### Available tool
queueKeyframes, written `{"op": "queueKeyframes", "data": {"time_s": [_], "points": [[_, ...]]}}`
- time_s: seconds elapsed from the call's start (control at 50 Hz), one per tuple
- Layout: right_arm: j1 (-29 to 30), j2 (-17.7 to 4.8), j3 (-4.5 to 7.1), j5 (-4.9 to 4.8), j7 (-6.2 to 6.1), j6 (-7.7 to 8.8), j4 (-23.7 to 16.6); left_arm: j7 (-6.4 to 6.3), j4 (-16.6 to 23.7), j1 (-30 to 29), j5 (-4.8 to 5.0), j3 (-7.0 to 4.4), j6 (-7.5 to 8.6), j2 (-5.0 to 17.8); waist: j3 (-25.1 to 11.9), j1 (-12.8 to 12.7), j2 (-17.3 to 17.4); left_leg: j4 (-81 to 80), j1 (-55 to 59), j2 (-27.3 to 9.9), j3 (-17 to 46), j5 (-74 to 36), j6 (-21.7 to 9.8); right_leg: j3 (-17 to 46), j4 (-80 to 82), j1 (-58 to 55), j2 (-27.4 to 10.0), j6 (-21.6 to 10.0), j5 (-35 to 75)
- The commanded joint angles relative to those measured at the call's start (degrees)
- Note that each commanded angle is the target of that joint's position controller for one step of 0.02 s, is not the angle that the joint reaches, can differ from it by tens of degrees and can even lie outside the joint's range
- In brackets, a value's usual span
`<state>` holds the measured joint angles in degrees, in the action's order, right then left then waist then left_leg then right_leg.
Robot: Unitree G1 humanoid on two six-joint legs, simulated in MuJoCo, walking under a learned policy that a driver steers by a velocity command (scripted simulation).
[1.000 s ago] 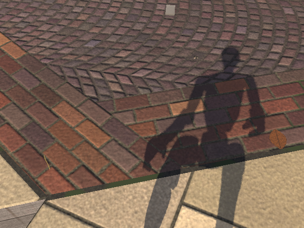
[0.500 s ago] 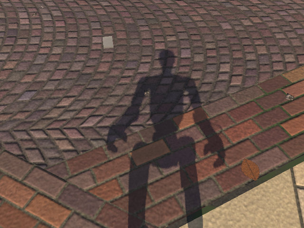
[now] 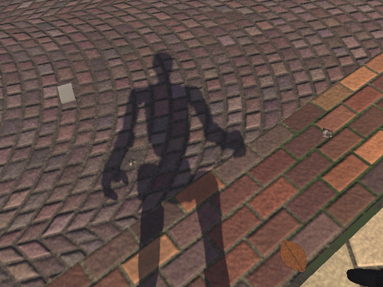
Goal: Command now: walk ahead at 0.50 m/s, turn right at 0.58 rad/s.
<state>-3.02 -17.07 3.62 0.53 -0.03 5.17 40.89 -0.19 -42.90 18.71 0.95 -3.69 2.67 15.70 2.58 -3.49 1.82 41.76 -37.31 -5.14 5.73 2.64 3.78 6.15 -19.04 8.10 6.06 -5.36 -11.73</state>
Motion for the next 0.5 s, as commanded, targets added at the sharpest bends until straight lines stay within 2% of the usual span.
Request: {"op": "queueKeyframes", "data": {"time_s": [0.02,0.06,0.1,0.14,0.16,0.18,0.2,0.22,0.24,0.26,0.28,0.3,0.32,0.36,0.42,0.5], "points": [[6.2,-2.7,0.24,-0.64,0.67,1.02,-4.7,-0.81,3.1,0.6,0.36,-2.91,0.37,10.6,-1.4,-0.8,-6.4,-8.8,7.9,4.1,-3.0,-8.5,0.6,9.1,5.6,5.7,-11.3,-7.1,8.3],[7.7,-3.9,0.53,-1.02,1.17,1.51,-5.4,-0.91,2.4,2.1,0.63,-2.92,0.04,10.2,-1.3,-1.2,-6.7,-11.8,8.3,4.6,-1.7,-7.8,-0.2,12.0,3.0,2.8,-12.6,-6.7,6.6],[7.0,-5.1,1.05,-0.98,1.39,2.0,-5.7,-0.98,2.3,2.5,0.52,-2.95,-0.23,9.9,-1.8,-0.5,-7.5,-14.0,9.3,4.9,-1.2,-4.0,-1.3,15.0,-1.0,-0.3,-13.7,-6.0,7.2],[2.2,-6.0,1.66,-1.18,1.61,2.4,-4.7,-1.16,2.3,1.8,0.13,-2.96,-0.5,9.4,-3.0,1.9,-9.2,-15.2,14.4,4.7,-2.5,-1.2,-3.4,16.2,-4.7,-1.8,-14.8,-5.0,11.0],[-3.2,-7.2,2.34,-0.91,1.45,2.53,-3.2,-1.03,2.4,1.7,-0.06,-2.33,-0.37,7.7,-6.0,4.3,-9.0,-16.8,21.6,4.8,-3.8,-1.9,-5.1,14.1,-9.7,-1.9,-12.9,-3.7,16.6],[-10.7,-9.1,2.91,0.11,1.19,2.63,-2.3,-0.72,3.1,1.7,-0.64,-1.22,-0.19,5.1,-13.1,7.6,-6.3,-14.7,34.3,-1.2,1.8,-0.1,-8.6,10.7,-22.2,2.1,-10.0,-1.8,14.3],[-18.0,-14.5,4.35,1.02,1.16,2.12,-0.2,-0.73,3.6,9.9,0.32,-0.2,0.42,1.7,-21.0,5.7,8.3,-17.5,53.9,-12.7,26.0,9.3,-18.6,3.3,-42.8,20.5,-1.6,3.1,-1.7],[-20.6,-12.0,3.96,-0.82,2.02,1.8,1.7,-0.67,3.1,10.9,0.86,0.0,0.95,4.0,-20.0,6.5,15.1,-25.0,56.5,-16.4,42.7,24.2,-22.2,3.5,-52.5,31.9,-0.9,4.2,-21.7],[-17.1,-7.8,2.64,-1.86,2.07,1.5,1.0,-0.36,3.7,5.3,1.09,-0.92,1.22,8.1,-11.5,7.2,8.4,-26.2,50.6,-14.9,37.6,30.3,-20.1,4.2,-56.4,37.0,-4.5,3.9,-18.1],[-13.9,-6.3,2.0,-1.53,1.98,0.92,0.1,-0.27,5.0,-0.7,0.28,-0.92,1.61,8.7,-6.9,7.2,3.5,-26.6,43.5,-12.2,30.2,26.6,-18.2,1.6,-55.2,36.7,-6.8,3.6,-13.8],[-11.7,-5.8,1.66,-1.05,1.99,0.48,-0.1,-0.22,6.3,-4.6,-0.78,-0.93,2.21,8.2,-3.1,6.3,1.3,-27.6,36.8,-10.0,25.2,19.6,-17.9,0.2,-51.3,36.0,-8.3,3.5,-10.9],[-10.8,-4.9,1.2,-0.45,1.92,0.47,-0.4,-0.18,6.4,-5.4,-1.64,-1.15,2.48,7.8,-2.2,5.1,1.2,-28.5,32.8,-7.7,21.7,13.6,-17.2,0.2,-47.1,33.2,-10.0,3.5,-8.5],[-10.6,-4.9,1.1,-0.33,1.81,0.43,-0.4,-0.06,6.6,-4.7,-1.64,-0.98,2.67,6.7,-2.7,4.0,3.3,-29.1,30.6,-6.3,19.9,9.0,-17.3,-0.3,-44.1,30.5,-10.4,4.0,-7.5],[-11.5,-5.4,1.33,-1.07,1.32,0.33,0.0,0.08,6.9,-4.7,-1.79,-0.41,2.79,4.9,-3.7,3.5,4.5,-29.9,28.9,-4.9,16.2,2.6,-18.1,-2.0,-37.3,28.4,-10.3,5.2,-7.4],[-13.5,-8.2,2.35,-1.69,0.23,-0.29,0.7,0.27,8.3,-10.8,-1.77,0.77,3.11,2.5,-3.2,5.1,3.5,-30.5,25.3,-3.5,11.8,-0.8,-17.6,-3.3,-24.3,24.4,-9.1,6.8,1.0],[-17.8,-8.3,2.48,-1.93,-0.44,-1.44,1.9,1.1,9.3,-17.5,-0.73,0.84,3.76,2.8,-2.7,7.5,3.4,-28.9,23.4,-2.5,11.0,0.8,-15.9,-3.1,-14.0,17.8,-6.0,8.1,12.1]]}}
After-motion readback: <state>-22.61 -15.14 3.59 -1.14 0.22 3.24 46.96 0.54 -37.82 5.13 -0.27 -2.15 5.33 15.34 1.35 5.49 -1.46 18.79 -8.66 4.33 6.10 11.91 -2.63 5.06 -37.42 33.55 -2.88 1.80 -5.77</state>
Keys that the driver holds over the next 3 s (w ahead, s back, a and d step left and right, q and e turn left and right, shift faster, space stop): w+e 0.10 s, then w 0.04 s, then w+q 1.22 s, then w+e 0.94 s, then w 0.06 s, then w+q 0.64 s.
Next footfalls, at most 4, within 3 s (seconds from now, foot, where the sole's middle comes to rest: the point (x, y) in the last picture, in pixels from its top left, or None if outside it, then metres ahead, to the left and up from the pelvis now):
0.18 left None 0.29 0.14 -0.78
0.64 right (252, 275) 0.51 -0.11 -0.78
1.12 left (165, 213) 0.73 0.22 -0.78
1.64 right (185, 142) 1.08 0.16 -0.78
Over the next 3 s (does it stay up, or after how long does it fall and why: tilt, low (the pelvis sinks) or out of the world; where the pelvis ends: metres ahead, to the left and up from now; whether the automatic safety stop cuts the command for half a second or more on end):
stays up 1.59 0.33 -0.01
